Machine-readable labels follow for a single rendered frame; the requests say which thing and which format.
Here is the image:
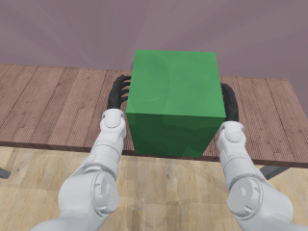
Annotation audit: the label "robot left hand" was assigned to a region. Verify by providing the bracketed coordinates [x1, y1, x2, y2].
[107, 74, 132, 110]

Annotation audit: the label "left robot forearm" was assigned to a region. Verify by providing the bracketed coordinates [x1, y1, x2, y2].
[58, 109, 126, 210]

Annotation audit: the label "right robot forearm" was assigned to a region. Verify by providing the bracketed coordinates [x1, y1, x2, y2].
[217, 120, 275, 193]

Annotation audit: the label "left robot upper arm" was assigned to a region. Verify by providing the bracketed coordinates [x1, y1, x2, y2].
[30, 170, 119, 231]

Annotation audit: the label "right robot upper arm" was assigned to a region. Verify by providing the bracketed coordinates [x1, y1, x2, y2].
[226, 177, 308, 231]

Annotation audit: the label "robot right hand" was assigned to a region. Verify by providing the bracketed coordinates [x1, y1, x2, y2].
[220, 83, 240, 122]

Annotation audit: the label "table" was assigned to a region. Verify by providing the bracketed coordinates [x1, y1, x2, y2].
[0, 63, 308, 180]

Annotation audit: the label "carton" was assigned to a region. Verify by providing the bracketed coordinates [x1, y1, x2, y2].
[125, 49, 226, 158]

